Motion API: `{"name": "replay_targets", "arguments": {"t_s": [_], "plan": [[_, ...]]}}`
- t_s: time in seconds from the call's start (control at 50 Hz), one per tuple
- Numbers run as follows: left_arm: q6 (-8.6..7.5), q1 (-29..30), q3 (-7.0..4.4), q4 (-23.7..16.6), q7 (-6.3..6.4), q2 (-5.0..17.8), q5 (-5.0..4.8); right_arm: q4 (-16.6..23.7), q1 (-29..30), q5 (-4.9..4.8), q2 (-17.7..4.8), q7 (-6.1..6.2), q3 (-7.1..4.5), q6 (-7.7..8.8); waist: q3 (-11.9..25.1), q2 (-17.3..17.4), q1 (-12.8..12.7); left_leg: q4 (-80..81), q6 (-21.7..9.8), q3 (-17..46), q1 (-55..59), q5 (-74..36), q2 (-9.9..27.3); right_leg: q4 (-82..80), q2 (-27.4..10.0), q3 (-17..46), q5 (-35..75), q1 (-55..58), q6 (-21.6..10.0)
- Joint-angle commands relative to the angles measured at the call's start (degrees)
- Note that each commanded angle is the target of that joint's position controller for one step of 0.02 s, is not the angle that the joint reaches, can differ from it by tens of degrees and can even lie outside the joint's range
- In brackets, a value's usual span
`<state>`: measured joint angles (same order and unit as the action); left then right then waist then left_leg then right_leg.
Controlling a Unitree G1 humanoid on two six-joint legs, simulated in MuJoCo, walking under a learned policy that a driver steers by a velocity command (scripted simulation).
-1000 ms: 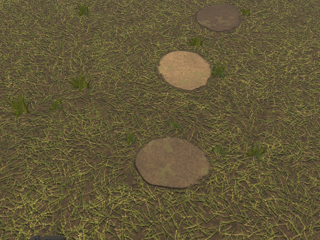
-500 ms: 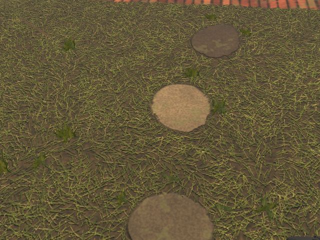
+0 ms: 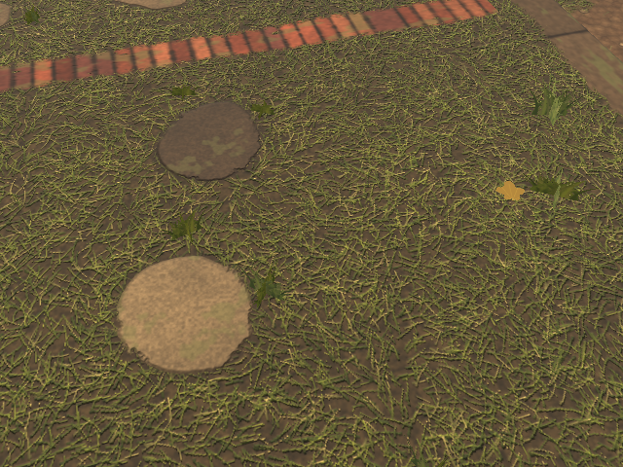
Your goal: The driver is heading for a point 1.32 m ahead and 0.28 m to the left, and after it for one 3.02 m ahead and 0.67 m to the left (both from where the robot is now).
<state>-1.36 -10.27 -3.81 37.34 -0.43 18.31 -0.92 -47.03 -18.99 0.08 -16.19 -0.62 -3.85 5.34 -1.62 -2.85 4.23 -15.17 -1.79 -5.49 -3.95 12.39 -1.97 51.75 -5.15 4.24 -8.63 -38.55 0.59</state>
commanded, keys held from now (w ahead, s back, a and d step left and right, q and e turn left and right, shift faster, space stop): w+q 0.88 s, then w+e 0.12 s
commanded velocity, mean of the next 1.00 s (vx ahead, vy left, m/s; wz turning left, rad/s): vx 0.50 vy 0.00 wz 0.36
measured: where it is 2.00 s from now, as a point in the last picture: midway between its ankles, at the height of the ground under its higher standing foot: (201, 240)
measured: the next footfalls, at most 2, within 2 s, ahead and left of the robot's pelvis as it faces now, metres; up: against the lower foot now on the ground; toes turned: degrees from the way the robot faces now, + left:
right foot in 0.18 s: +0.27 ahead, -0.15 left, +0.00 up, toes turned +1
left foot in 0.70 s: +0.49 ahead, +0.16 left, +0.00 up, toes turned +21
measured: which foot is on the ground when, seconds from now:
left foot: down 0.00-0.18, up 0.20-0.68, down 0.70-1.00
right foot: up 0.00-0.16, down 0.18-0.70, up 0.72-1.00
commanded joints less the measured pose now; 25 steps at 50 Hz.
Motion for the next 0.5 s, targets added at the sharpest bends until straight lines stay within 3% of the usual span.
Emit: {"name": "replay_targets", "arguments": {"t_s": [0.02,0.08,0.12,0.14,0.16,0.18,0.2,0.22,0.24,0.26,0.28,0.3,0.32,0.36,0.4,0.5], "plan": [[-1.77,4.58,1.05,-4.72,-1.00,-0.57,0.45,2.81,3.07,-1.18,-8.89,-0.18,-1.54,0.59,-1.57,5.47,-1.12,7.05,-9.50,7.62,-3.27,-16.79,13.57,-10.69,0.06,-2.20,7.80,3.43,-0.55],[-2.69,10.33,1.01,-6.52,-1.81,0.36,-0.01,0.74,-1.07,-2.01,-10.88,-0.29,-1.80,-0.38,-2.66,5.96,0.33,5.43,-9.17,9.76,-0.16,-17.73,15.29,-17.45,1.58,-3.50,7.43,5.64,-0.91],[-3.13,10.55,0.41,-6.94,-2.08,2.05,-0.20,-0.28,-2.24,-2.17,-11.91,-0.10,-2.02,-1.10,-2.10,7.10,-0.87,2.65,-8.12,11.45,2.93,-19.92,16.78,-21.06,2.66,-3.28,4.15,8.23,-1.85],[-3.32,8.42,-0.13,-6.46,-2.01,3.18,-0.15,-0.62,-2.12,-2.21,-12.42,0.06,-2.08,-1.46,-0.78,7.77,-2.67,-0.10,-7.32,11.60,3.31,-23.94,16.80,-22.76,3.60,-3.79,3.01,12.57,-2.61],[-3.41,2.84,-1.14,-4.85,-1.67,4.85,0.13,-0.76,-1.45,-2.35,-12.27,0.23,-1.87,-1.67,2.60,7.58,-6.32,-6.51,-5.87,9.89,1.89,-30.68,15.00,-25.54,4.89,-4.87,4.14,21.90,-3.99],[-3.32,-5.34,-2.61,-2.64,-0.99,7.86,0.68,-0.59,-1.72,-1.82,-10.44,0.33,-1.10,-1.52,8.63,7.08,-10.22,-16.96,-3.82,7.84,-3.72,-29.65,11.89,-24.50,3.19,-3.68,5.97,35.92,-5.72],[-2.84,-14.73,-3.83,-1.61,0.01,12.85,2.14,1.70,-2.30,-0.17,-5.36,0.29,0.65,-0.98,18.64,-1.31,-12.91,-36.82,-0.49,4.73,-19.41,-10.43,6.88,-22.28,-10.95,11.84,6.67,55.47,-10.39],[-2.36,-15.33,-3.68,-1.34,-0.06,13.67,2.17,1.72,-8.07,-1.06,-1.83,0.27,1.85,-0.21,26.18,-13.34,-10.32,-51.04,1.19,8.76,-32.56,22.15,1.00,-29.11,-20.43,32.54,-2.48,62.97,-16.50],[-2.34,-13.89,-2.29,-1.24,-0.21,8.29,1.65,1.27,-4.43,-2.54,-8.17,0.22,-0.02,-0.17,19.58,-6.88,-11.65,-56.63,1.20,12.75,-37.60,20.58,3.67,-31.48,-17.96,29.70,-7.90,57.54,-14.83],[-2.53,-10.64,-1.56,-0.75,-0.25,6.33,0.90,2.57,-0.81,-2.99,-8.98,0.17,-0.48,-0.19,11.45,-6.21,-10.41,-56.49,0.90,11.26,-40.05,15.74,5.77,-33.16,-15.84,21.03,-6.79,50.49,-13.02],[-2.80,-6.98,-1.08,-0.49,-0.42,4.68,0.91,2.57,0.91,-2.41,-8.08,0.51,-0.47,-0.45,7.83,-3.62,-8.55,-54.60,1.11,10.40,-38.44,11.22,7.68,-35.28,-13.38,15.98,-4.43,43.89,-11.99],[-3.25,-4.29,-0.73,-0.27,-0.66,3.06,1.10,2.53,1.06,-1.81,-7.46,0.62,-0.73,-1.06,4.88,-4.18,-6.71,-52.59,1.41,10.48,-36.13,7.94,9.00,-37.61,-11.67,11.67,-1.10,38.35,-11.62],[-3.78,-2.46,-0.63,0.09,-0.76,2.16,1.47,1.99,-0.40,-1.87,-6.22,0.61,-0.71,-1.92,3.75,-4.70,-4.97,-51.89,1.72,10.81,-32.76,5.65,9.88,-39.88,-10.62,8.15,0.88,34.26,-11.33],[-4.85,-0.84,-1.02,1.23,-0.67,2.07,1.58,2.18,-0.53,-1.95,-3.78,0.63,-0.40,-3.23,1.94,-3.35,-3.46,-50.78,2.45,10.73,-31.43,3.15,10.21,-43.00,-10.69,3.43,5.58,30.44,-12.05],[-5.35,-0.67,-1.50,2.50,-0.24,2.92,1.80,3.44,1.94,-1.63,-3.41,0.72,-0.47,-3.91,0.00,-1.93,-3.14,-47.24,3.04,11.49,-33.80,-0.69,10.44,-44.54,-10.87,-0.63,8.51,30.00,-12.14],[-4.83,-2.63,-2.53,4.94,0.87,5.84,1.47,6.20,10.08,-1.24,-2.11,-1.09,0.34,-3.50,-2.42,-0.02,-5.52,-30.83,2.28,8.39,-32.72,-13.34,9.51,-45.54,-9.84,-10.02,10.56,32.01,-10.58]]}}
